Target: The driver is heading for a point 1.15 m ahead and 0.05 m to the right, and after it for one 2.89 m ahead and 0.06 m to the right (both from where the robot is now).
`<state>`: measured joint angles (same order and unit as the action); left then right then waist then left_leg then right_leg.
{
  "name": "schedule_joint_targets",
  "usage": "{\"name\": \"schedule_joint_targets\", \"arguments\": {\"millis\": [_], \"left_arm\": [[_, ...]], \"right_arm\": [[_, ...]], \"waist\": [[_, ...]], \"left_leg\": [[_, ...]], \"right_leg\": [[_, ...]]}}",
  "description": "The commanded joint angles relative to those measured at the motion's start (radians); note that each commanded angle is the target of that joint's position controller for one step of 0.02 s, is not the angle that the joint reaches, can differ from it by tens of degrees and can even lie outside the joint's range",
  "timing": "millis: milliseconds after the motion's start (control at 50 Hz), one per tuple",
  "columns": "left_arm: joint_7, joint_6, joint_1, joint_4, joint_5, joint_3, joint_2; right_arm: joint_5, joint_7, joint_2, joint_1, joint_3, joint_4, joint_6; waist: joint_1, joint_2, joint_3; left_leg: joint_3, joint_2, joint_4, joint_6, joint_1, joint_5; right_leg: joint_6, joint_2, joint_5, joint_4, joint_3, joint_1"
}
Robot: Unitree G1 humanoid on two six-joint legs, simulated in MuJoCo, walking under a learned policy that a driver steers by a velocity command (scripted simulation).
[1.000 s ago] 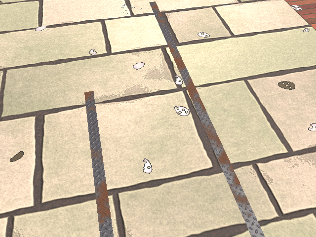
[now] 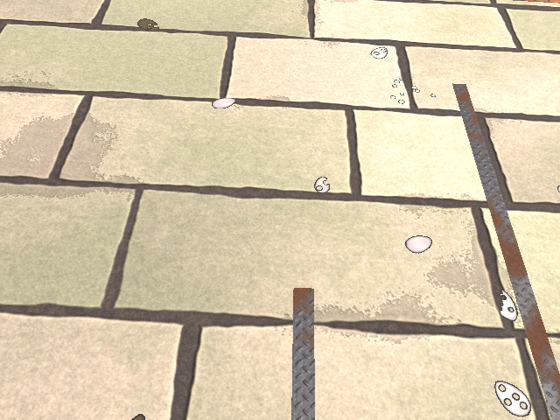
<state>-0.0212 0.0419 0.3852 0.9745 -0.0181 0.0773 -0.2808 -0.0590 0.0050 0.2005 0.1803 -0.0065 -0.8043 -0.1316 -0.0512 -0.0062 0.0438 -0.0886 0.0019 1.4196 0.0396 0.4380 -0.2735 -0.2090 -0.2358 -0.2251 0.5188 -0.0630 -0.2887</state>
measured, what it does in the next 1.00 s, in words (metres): walks ahead: left foot, then right foot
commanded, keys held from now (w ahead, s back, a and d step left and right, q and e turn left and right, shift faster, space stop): w+e+shift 0.12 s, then w+shift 0.52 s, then w+q+shift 0.36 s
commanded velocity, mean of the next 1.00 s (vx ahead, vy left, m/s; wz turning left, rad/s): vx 1.00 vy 0.00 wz -0.11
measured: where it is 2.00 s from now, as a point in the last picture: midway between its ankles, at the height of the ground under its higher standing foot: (304, 55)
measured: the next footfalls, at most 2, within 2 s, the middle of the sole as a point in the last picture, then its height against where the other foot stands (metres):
left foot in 0.30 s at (236, 403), level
right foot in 0.74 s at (359, 279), level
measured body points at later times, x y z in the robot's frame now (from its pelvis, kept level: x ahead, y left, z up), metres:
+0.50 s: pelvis +0.48 +0.04 +0.02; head +0.50 +0.03 +0.47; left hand +0.68 +0.27 -0.09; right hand +0.41 -0.24 -0.11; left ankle +0.48 +0.14 -0.72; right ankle +0.41 -0.07 -0.62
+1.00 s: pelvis +0.93 -0.09 +0.02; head +0.94 -0.09 +0.47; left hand +0.94 +0.20 -0.11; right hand +1.03 -0.37 -0.09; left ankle +1.02 +0.03 -0.63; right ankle +0.84 -0.16 -0.72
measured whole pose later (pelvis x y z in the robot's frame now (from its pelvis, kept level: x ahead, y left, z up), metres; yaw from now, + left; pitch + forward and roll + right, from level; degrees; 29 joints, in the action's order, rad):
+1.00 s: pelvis +0.93 -0.09 +0.02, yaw -5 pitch +1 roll -2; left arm -0.01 0.12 0.43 0.92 -0.02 0.06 -0.29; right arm -0.02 0.05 0.30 0.20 -0.05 -0.80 -0.02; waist -0.03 0.04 0.00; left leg 0.01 0.12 1.18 0.10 0.74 -0.12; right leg -0.03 -0.04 -0.30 0.31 -0.21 -0.02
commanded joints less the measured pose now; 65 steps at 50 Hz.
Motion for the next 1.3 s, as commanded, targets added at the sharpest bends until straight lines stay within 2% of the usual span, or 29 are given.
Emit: {"name": "schedule_joint_targets", "arguments": {"millis": [20,100,200,240,280,300,320,340,380,400,440,540,640,680,720,740,760,780,800,840,920,1060,1140,1180,1200,1220,1240,1260,1300], "left_arm": [[0.013,0.051,-0.018,-0.071,0.014,0.000,-0.064],[0.012,0.071,0.059,-0.089,0.023,0.008,-0.096],[0.013,0.065,0.188,-0.058,0.033,0.010,-0.100],[0.024,0.072,0.171,-0.060,0.021,0.016,-0.137],[0.026,0.074,0.078,-0.081,0.001,0.033,-0.207],[0.023,0.078,0.008,-0.106,-0.011,0.029,-0.175],[0.020,0.077,0.155,-0.136,0.026,-0.013,0.017],[0.027,0.073,0.179,-0.133,0.046,-0.022,-0.042],[0.017,0.063,-0.054,-0.169,0.010,-0.020,-0.075],[0.006,0.059,-0.126,-0.192,-0.003,-0.023,-0.061],[-0.015,0.039,-0.119,-0.221,-0.022,-0.037,-0.015],[-0.038,0.032,-0.321,-0.334,-0.038,-0.065,-0.014],[-0.053,0.048,-0.474,-0.382,-0.011,-0.096,0.001],[-0.033,0.050,-0.466,-0.379,-0.026,-0.081,-0.045],[-0.004,0.051,-0.204,-0.306,-0.032,-0.047,-0.121],[0.015,0.051,-0.006,-0.247,-0.038,-0.025,-0.162],[0.034,0.051,0.133,-0.223,-0.059,0.002,-0.254],[0.024,0.047,0.086,-0.240,-0.067,0.009,-0.266],[0.016,0.042,0.010,-0.244,-0.039,0.007,-0.186],[0.011,0.062,-0.075,-0.214,-0.035,-0.011,-0.089],[0.009,0.096,-0.066,-0.150,0.006,-0.024,-0.022],[0.020,0.117,-0.026,-0.109,0.006,-0.023,-0.064],[0.058,0.082,0.008,-0.119,0.002,-0.001,-0.184],[0.067,0.042,-0.079,-0.154,-0.016,0.016,-0.231],[0.054,0.031,-0.104,-0.160,-0.021,0.020,-0.223],[0.034,0.044,-0.104,-0.203,-0.035,-0.021,-0.056],[0.031,0.066,-0.025,-0.310,0.002,-0.038,-0.045],[0.032,0.090,-0.110,-0.312,-0.009,-0.043,-0.088],[0.029,0.089,-0.131,-0.292,-0.019,-0.048,-0.087]], "right_arm": [[-0.030,0.010,0.094,0.020,0.000,0.109,0.025],[-0.004,0.026,0.082,-0.247,0.027,0.233,0.035],[0.018,0.024,0.066,-0.344,0.039,0.261,0.030],[0.018,0.010,0.121,-0.275,0.015,0.250,0.025],[0.035,-0.015,0.220,0.028,-0.032,0.164,0.018],[0.028,-0.036,0.272,0.239,-0.057,0.108,0.022],[-0.026,-0.040,0.336,0.295,-0.076,0.091,0.019],[-0.006,-0.009,0.300,0.281,-0.088,0.083,0.028],[0.007,0.009,0.159,0.143,-0.067,0.075,0.024],[0.001,0.010,0.130,0.158,-0.059,0.046,0.021],[0.012,0.007,0.084,0.206,-0.043,-0.013,0.009],[0.048,0.014,0.136,0.255,-0.048,-0.058,-0.017],[0.064,0.018,0.210,0.329,-0.053,-0.094,-0.026],[0.060,0.009,0.235,0.362,-0.053,-0.118,-0.014],[0.045,-0.010,0.284,0.352,-0.059,-0.128,0.011],[0.046,-0.015,0.286,0.317,-0.059,-0.117,0.019],[0.036,-0.010,0.172,0.337,-0.037,-0.082,0.019],[0.102,-0.003,0.081,0.461,-0.020,-0.054,0.020],[0.084,-0.012,0.183,0.327,-0.042,-0.046,0.026],[0.069,0.004,0.143,0.215,-0.037,-0.030,0.037],[0.035,0.036,0.074,0.172,-0.038,-0.005,0.104],[0.040,0.081,0.070,-0.128,-0.018,0.128,0.101],[0.043,0.079,0.142,-0.031,-0.036,0.102,0.098],[0.042,0.056,0.226,0.315,-0.078,0.010,0.102],[0.047,0.031,0.270,0.437,-0.109,-0.032,0.105],[0.054,0.015,0.337,0.331,-0.127,-0.037,0.115],[0.023,0.016,0.417,0.279,-0.141,0.014,0.122],[0.026,0.005,0.350,0.273,-0.135,0.032,0.122],[0.031,-0.005,0.241,0.210,-0.104,0.002,0.102]], "waist": [[0.112,0.133,0.057],[0.028,0.045,0.114],[-0.078,-0.050,0.017],[-0.033,-0.100,-0.057],[0.147,-0.114,-0.211],[0.247,-0.091,-0.297],[0.130,0.238,-0.428],[0.141,0.274,-0.496],[0.126,0.018,-0.179],[0.116,-0.027,-0.099],[0.057,0.047,-0.059],[0.035,0.067,0.061],[0.064,0.060,0.096],[0.046,0.083,0.037],[-0.086,0.133,-0.135],[-0.184,0.119,-0.225],[-0.174,-0.053,-0.361],[-0.059,-0.258,-0.517],[-0.068,-0.095,-0.360],[-0.012,0.001,-0.104],[0.079,-0.041,0.015],[0.076,-0.012,0.109],[0.152,-0.087,-0.011],[0.327,-0.111,-0.178],[0.366,-0.040,-0.209],[0.226,0.244,-0.102],[0.138,0.265,-0.321],[0.173,0.062,-0.260],[0.070,-0.102,-0.042]], "left_leg": [[-0.003,0.098,-0.095,-0.045,0.244,-0.012],[0.106,0.087,-0.525,-0.088,0.122,0.253],[0.166,-0.008,-0.857,-0.026,0.040,0.445],[0.150,-0.050,-0.928,0.003,-0.072,0.378],[0.108,-0.028,-0.969,0.043,-0.347,0.282],[0.044,0.062,-0.886,0.060,-0.589,0.136],[-0.428,0.392,-0.868,0.182,-0.906,0.025],[-0.758,0.430,-1.036,0.249,-0.926,-0.193],[-0.483,0.314,-1.139,0.199,-0.609,-0.212],[-0.374,0.263,-1.160,0.170,-0.502,-0.089],[-0.277,0.223,-1.194,0.153,-0.394,-0.001],[-0.068,0.170,-1.334,0.144,-0.279,0.239],[0.077,0.162,-1.424,0.107,-0.277,0.665],[0.084,0.175,-1.293,0.101,-0.425,1.030],[0.069,0.189,-0.929,0.087,-0.445,1.197],[0.072,0.154,-0.653,0.078,-0.295,1.009],[0.090,0.065,-0.274,0.089,-0.093,0.381],[0.024,-0.045,0.059,0.074,0.186,-0.178],[0.002,0.025,0.054,0.090,0.288,-0.059],[0.009,0.089,-0.063,0.080,0.273,0.038],[0.020,0.152,-0.131,0.057,0.261,0.052],[0.220,0.085,-0.577,0.099,0.199,0.407],[0.323,-0.066,-0.693,0.153,-0.014,0.329],[0.256,-0.105,-0.697,0.207,-0.369,0.181],[0.169,-0.093,-0.774,0.240,-0.546,0.097],[-0.086,0.060,-0.760,0.276,-0.637,0.251],[-0.597,0.244,-0.975,0.472,-0.872,0.037],[-0.699,0.282,-1.163,0.428,-0.797,-0.159],[-0.529,0.235,-1.206,0.332,-0.446,-0.104]], "right_leg": [[-0.139,0.316,-0.060,-0.364,0.551,-0.017],[-0.074,0.216,0.291,-0.398,0.415,-0.170],[0.022,0.239,0.745,-0.314,0.361,0.178],[0.048,0.281,0.979,-0.180,0.375,0.311],[0.065,0.295,1.015,0.158,0.359,0.325],[0.064,0.262,0.816,0.406,0.333,0.154],[0.102,0.144,-0.067,0.810,0.233,-0.199],[0.099,0.132,-0.204,0.955,0.203,-0.360],[0.092,0.225,-0.037,0.857,0.190,-0.430],[0.089,0.244,-0.034,0.820,0.189,-0.423],[0.097,0.270,-0.054,0.760,0.197,-0.402],[0.125,0.312,0.087,0.501,0.106,-0.494],[0.090,0.271,0.343,0.127,-0.037,-0.213],[0.071,0.211,0.269,0.078,-0.054,-0.143],[0.051,0.161,0.138,0.061,-0.014,0.157],[0.044,0.228,0.103,0.051,0.044,0.403],[0.042,0.490,-0.183,0.055,0.318,0.612],[-0.053,0.725,-0.391,-0.134,0.842,0.771],[-0.018,0.649,-0.440,-0.217,0.764,0.631],[0.016,0.580,-0.175,-0.282,0.482,0.334],[0.086,0.502,0.005,-0.383,0.166,0.140],[0.170,0.397,0.539,-0.437,-0.216,0.133],[0.206,0.448,1.258,-0.160,-0.243,0.351],[0.182,0.490,1.309,0.297,-0.199,0.274],[0.175,0.418,0.910,0.662,-0.196,0.133],[0.197,0.227,-0.205,1.053,-0.152,-0.234],[0.211,0.187,-0.278,1.225,0.065,-0.517],[0.195,0.247,-0.178,1.154,0.131,-0.591],[0.192,0.338,-0.085,0.954,0.121,-0.492]]}}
